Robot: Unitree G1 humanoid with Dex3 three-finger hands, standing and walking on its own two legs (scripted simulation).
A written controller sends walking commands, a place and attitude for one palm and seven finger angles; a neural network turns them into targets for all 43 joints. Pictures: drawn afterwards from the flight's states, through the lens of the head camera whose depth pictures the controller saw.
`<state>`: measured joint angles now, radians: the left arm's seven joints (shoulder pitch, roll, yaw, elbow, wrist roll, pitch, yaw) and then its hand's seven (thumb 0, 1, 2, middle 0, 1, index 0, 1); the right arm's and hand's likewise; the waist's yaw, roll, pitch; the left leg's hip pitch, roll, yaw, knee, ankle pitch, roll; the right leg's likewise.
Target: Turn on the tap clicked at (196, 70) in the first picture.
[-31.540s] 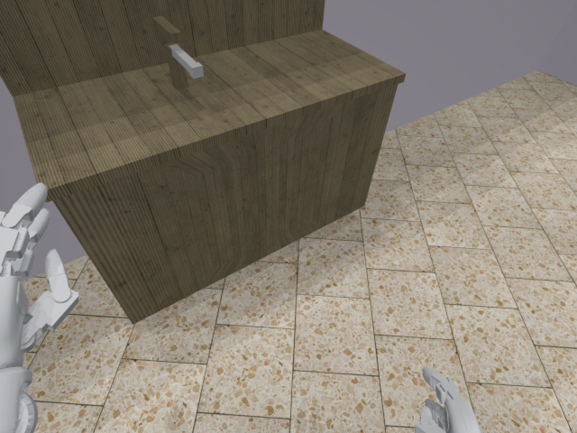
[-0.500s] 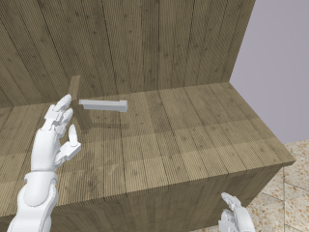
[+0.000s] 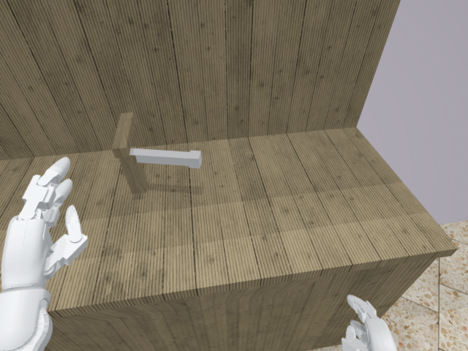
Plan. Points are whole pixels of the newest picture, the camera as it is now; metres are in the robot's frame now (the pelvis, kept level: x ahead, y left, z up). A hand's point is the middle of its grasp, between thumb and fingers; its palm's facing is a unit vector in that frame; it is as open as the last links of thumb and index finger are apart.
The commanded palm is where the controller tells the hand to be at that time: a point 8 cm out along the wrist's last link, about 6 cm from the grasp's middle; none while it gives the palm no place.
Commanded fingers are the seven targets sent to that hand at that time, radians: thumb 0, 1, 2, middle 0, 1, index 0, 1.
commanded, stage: draw the hand back beside the body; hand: left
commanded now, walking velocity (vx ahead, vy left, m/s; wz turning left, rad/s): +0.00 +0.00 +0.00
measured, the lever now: (195, 159) +0.48 +0.17 +0.07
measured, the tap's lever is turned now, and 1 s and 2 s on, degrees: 75 75 75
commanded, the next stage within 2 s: step back with the hand held close in 0.10 s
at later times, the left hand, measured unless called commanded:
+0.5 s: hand (86, 239) +0.20 +0.24 +0.16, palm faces +0.32 -0.87 -0.37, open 7.4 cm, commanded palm +0.15 +0.28 +0.17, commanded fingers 0.00 0.90 0.90 -0.20 -0.30 -0.20 -0.30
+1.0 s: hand (47, 268) +0.15 +0.26 +0.16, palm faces +0.39 -0.84 -0.37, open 7.4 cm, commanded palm +0.10 +0.31 +0.17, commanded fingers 0.00 0.90 0.90 -0.20 -0.30 -0.20 -0.30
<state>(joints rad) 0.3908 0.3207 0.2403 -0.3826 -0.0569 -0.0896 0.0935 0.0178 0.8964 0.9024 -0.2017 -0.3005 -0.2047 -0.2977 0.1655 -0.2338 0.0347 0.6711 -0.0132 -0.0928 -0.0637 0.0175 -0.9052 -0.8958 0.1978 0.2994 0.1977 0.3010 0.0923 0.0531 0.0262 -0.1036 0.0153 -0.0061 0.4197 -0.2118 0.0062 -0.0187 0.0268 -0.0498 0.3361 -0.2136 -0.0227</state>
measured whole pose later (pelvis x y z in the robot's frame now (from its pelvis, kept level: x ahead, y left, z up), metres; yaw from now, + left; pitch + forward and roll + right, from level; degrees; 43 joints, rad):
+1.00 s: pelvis -0.06 +0.03 -0.02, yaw -1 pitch +1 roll -2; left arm 0.46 0.35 0.34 -0.57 -0.04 -0.17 0.15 0.02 0.89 0.90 -0.20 -0.30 -0.21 -0.30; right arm 0.19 -0.20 0.03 0.61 0.00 -0.09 -0.08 0.02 -0.90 -0.90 0.20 0.30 0.20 0.30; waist 0.03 0.01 0.03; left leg -0.46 0.00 0.01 0.66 -0.28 0.04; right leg -0.38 0.02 -0.01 0.58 -0.21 0.01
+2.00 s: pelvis -0.27 +0.00 -0.04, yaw -1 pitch -1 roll -1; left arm 0.46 0.39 0.37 -0.58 -0.06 -0.15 0.13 0.01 0.89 0.90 -0.21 -0.30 -0.21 -0.30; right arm 0.22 -0.20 0.00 0.68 0.03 -0.08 -0.03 0.02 -0.91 -0.90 0.20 0.30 0.20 0.30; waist -0.03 -0.02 -0.03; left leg -0.59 -0.03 -0.05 1.53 -0.31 -0.02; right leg -0.45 0.01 -0.02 0.74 -0.28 -0.02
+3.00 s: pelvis -0.49 -0.02 -0.05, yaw +0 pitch +0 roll -2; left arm 0.44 0.42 0.41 -0.60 -0.07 -0.16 0.10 0.01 0.89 0.90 -0.21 -0.30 -0.21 -0.30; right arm 0.24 -0.22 -0.02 0.66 0.05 -0.06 -0.02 0.02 -0.91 -0.90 0.20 0.30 0.20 0.30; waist -0.01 -0.02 -0.02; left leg -0.48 0.03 -0.02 1.24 -0.35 0.04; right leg -0.48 0.03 -0.11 0.83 -0.36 -0.06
